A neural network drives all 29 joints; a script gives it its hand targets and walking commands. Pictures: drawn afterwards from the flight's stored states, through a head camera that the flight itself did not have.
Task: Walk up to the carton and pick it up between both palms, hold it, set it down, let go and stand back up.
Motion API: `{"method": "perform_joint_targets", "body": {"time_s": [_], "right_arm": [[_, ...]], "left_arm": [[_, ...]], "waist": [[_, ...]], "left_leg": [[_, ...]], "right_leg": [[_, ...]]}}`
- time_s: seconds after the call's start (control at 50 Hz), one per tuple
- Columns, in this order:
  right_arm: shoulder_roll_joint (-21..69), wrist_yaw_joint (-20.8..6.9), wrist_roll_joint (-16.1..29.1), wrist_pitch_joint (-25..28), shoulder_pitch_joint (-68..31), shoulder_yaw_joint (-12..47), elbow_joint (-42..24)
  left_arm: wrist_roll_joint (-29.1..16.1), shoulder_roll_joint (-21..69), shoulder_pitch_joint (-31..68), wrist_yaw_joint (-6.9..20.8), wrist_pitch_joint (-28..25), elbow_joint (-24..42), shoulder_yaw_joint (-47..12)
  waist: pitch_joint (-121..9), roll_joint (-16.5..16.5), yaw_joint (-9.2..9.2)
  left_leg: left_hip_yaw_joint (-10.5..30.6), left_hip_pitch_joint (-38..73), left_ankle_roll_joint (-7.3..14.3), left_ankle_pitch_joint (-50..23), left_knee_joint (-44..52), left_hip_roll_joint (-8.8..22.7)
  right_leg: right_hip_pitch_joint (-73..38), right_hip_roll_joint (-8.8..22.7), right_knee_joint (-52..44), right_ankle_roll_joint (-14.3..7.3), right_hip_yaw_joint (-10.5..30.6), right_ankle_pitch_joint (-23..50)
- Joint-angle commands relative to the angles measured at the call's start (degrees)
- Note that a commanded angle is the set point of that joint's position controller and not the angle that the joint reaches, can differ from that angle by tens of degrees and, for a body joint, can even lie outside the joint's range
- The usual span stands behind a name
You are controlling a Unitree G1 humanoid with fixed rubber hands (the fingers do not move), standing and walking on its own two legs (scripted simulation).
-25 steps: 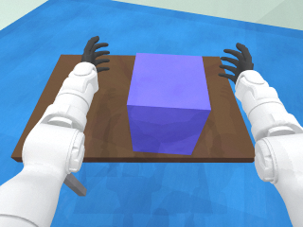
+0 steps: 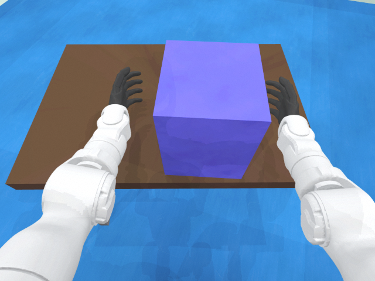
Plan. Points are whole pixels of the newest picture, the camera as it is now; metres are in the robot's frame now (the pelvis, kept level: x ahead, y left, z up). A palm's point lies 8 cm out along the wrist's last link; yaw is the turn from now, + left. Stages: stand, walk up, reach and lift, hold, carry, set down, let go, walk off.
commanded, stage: reach and lift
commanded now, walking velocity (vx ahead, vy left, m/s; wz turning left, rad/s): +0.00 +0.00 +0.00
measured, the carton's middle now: (207, 115) +0.49 -0.02 +0.02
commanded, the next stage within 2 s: none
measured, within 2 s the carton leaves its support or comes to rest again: neither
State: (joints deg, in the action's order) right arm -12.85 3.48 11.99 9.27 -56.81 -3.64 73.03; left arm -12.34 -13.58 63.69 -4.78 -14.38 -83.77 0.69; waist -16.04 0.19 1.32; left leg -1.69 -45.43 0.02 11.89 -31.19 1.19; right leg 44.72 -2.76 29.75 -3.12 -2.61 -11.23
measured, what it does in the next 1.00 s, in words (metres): stands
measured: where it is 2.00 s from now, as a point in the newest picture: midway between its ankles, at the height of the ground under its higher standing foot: outside the picture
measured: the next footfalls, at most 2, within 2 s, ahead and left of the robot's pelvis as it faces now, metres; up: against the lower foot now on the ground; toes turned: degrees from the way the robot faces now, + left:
none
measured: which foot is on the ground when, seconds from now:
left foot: down 0.00-1.00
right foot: down 0.00-1.00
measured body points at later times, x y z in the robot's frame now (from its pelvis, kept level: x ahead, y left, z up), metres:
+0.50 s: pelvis +0.00 +0.00 +0.00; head +0.11 +0.01 +0.44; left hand +0.49 +0.13 +0.06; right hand +0.47 -0.16 +0.06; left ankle +0.00 +0.12 -0.72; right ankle +0.00 -0.08 -0.72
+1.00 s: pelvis +0.02 +0.01 +0.02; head +0.12 +0.01 +0.46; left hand +0.47 +0.13 +0.06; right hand +0.45 -0.16 +0.06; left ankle +0.00 +0.12 -0.72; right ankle +0.00 -0.08 -0.72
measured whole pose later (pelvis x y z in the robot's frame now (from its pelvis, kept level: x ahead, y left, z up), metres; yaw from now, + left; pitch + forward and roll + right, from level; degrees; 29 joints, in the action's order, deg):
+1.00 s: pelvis +0.02 +0.01 +0.02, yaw -1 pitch +15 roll +0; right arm 5.2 1.3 -33.3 17.1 -45.6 -43.4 56.3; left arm 26.1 4.3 50.4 -4.1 -13.2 -61.8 35.6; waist -4.2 0.9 0.3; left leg -3.9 -24.5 0.8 9.9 -19.3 0.4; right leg 25.0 -1.8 19.1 -2.2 -2.2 -9.3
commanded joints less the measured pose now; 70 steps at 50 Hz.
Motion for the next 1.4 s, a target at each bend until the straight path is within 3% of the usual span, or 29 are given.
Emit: {"method": "perform_joint_targets", "body": {"time_s": [0.0,0.2,0.36,0.5,0.54,0.6,0.68,0.82,1.08,1.38], "right_arm": [[-10.11,0.37,1.03,4.77,-29.21,0.79,-8.51],[-8.12,-0.09,0.99,5.89,-30.16,0.15,-8.80],[-2.76,0.91,-6.24,5.74,-30.01,-5.36,-11.53],[8.06,1.28,-20.11,5.98,-28.52,-15.50,-16.45],[18.93,-0.75,-28.07,6.33,-28.88,-19.56,-18.83],[37.51,-6.14,-41.56,7.76,-25.54,-23.01,-17.78],[40.51,-8.77,-47.78,8.53,-19.57,-26.78,-16.44],[40.24,-8.33,-49.18,9.51,-16.96,-27.34,-15.46],[41.50,-8.80,-46.87,10.72,-16.18,-25.95,-15.38],[43.64,-8.97,-47.15,11.35,-15.60,-24.76,-16.06]], "left_arm": [[1.06,-7.87,26.51,0.77,-4.78,5.95,1.17],[2.36,-4.62,29.27,-0.36,-6.22,9.93,1.56],[8.13,-1.40,29.70,-0.84,-6.40,12.75,6.66],[21.39,6.40,28.00,-0.52,-4.89,16.55,17.75],[28.07,15.35,28.10,1.21,-4.55,18.42,22.13],[36.92,33.53,23.66,5.17,-4.16,15.30,22.47],[41.13,37.60,17.54,5.25,-2.46,15.78,24.72],[41.14,35.54,14.87,4.67,-1.17,20.68,26.32],[40.46,40.13,11.18,4.34,1.53,25.87,21.99],[40.00,41.26,10.72,5.16,1.19,26.26,21.04]], "waist": [[-44.56,0.87,-0.13],[-45.02,-1.05,0.16],[-47.39,-0.99,0.55],[-44.12,-0.37,0.07],[-41.84,-0.56,-0.25],[-36.32,-2.05,-0.20],[-31.47,-1.70,-0.65],[-25.03,2.31,-0.81],[-24.43,-1.13,-0.76],[-24.44,0.97,-0.04]], "left_leg": [[0.55,16.28,-2.70,-18.63,-1.69,-0.29],[0.87,19.90,-3.44,-20.60,-2.48,-0.17],[0.09,18.27,-2.76,-19.11,-1.44,-0.67],[-1.48,19.18,-1.95,-19.35,2.90,-0.89],[-2.05,20.67,-1.48,-19.07,5.03,-0.94],[-2.37,25.73,-1.44,-18.87,7.52,-0.33],[-3.11,32.09,-1.88,-21.84,8.43,0.93],[-4.60,29.42,-0.38,-21.69,10.60,0.83],[-4.28,35.77,-1.17,-27.49,8.70,1.54],[-4.07,31.51,0.11,-23.51,10.81,1.07]], "right_leg": [[-29.17,3.07,4.02,6.45,1.84,35.16],[-23.09,2.59,2.77,5.39,1.27,30.91],[-26.95,3.27,2.63,5.73,1.72,32.63],[-35.13,3.67,0.53,5.99,1.62,36.13],[-37.64,3.96,-0.92,5.86,1.08,36.49],[-39.72,3.80,-3.28,5.13,-0.60,36.28],[-38.13,2.70,-6.11,4.28,-2.07,32.92],[-42.92,2.98,-5.65,6.07,-2.10,36.42],[-38.66,3.07,-6.89,4.81,-2.20,34.88],[-43.86,3.69,-6.54,5.21,-1.94,37.77]]}}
